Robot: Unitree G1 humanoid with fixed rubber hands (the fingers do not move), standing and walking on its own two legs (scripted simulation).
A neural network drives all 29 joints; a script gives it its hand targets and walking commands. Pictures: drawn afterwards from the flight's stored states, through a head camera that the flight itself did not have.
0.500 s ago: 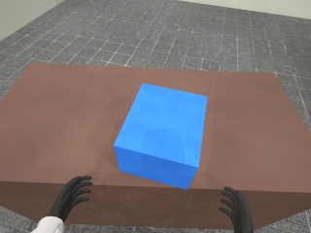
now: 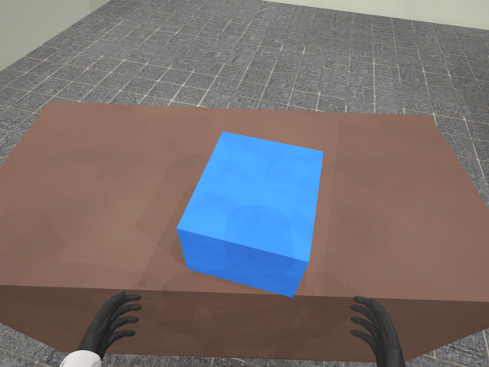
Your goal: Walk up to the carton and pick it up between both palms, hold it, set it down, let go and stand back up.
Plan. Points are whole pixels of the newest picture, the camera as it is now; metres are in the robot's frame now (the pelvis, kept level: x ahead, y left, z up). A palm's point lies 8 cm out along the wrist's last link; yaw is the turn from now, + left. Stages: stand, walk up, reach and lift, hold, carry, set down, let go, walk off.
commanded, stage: set down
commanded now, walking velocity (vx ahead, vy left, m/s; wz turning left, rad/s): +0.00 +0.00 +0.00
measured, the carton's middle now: (255, 209) +0.41 +0.00 -0.04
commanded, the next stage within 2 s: let go in 0.22 s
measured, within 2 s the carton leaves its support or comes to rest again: neither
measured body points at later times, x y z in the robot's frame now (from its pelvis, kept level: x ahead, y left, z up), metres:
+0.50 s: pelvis +0.00 +0.00 +0.00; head +0.00 +0.01 +0.45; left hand +0.16 +0.25 -0.07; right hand +0.16 -0.23 -0.07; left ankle -0.02 +0.11 -0.74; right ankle +0.01 -0.13 -0.74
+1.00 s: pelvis +0.00 +0.00 +0.00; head +0.01 +0.00 +0.45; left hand +0.14 +0.27 -0.09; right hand +0.16 -0.30 -0.07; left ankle -0.02 +0.11 -0.74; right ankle +0.01 -0.13 -0.74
